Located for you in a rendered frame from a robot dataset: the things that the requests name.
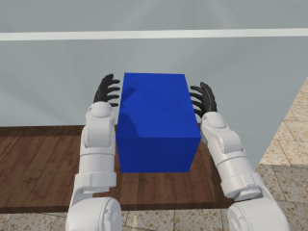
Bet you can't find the right robot upper arm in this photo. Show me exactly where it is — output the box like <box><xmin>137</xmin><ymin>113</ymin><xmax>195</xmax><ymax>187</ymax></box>
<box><xmin>227</xmin><ymin>197</ymin><xmax>290</xmax><ymax>231</ymax></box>

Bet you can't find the carton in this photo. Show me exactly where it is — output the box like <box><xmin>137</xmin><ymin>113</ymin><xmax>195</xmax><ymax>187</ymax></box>
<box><xmin>115</xmin><ymin>72</ymin><xmax>201</xmax><ymax>173</ymax></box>

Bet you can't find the robot right hand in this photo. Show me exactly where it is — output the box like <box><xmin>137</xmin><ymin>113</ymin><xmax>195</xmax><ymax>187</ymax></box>
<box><xmin>190</xmin><ymin>82</ymin><xmax>218</xmax><ymax>119</ymax></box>

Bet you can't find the table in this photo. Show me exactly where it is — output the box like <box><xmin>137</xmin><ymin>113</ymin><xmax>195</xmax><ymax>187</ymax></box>
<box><xmin>0</xmin><ymin>122</ymin><xmax>251</xmax><ymax>214</ymax></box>

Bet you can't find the right robot forearm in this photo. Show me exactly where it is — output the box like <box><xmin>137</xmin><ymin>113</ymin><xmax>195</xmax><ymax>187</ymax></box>
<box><xmin>200</xmin><ymin>112</ymin><xmax>291</xmax><ymax>231</ymax></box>

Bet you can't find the left robot forearm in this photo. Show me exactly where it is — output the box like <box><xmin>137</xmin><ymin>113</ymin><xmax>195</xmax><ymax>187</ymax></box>
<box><xmin>65</xmin><ymin>101</ymin><xmax>116</xmax><ymax>231</ymax></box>

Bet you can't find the robot left hand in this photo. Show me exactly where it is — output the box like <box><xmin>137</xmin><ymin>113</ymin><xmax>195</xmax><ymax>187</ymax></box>
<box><xmin>93</xmin><ymin>73</ymin><xmax>120</xmax><ymax>107</ymax></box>

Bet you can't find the left robot upper arm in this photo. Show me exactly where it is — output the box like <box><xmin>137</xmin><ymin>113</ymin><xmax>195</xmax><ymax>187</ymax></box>
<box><xmin>65</xmin><ymin>196</ymin><xmax>122</xmax><ymax>231</ymax></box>

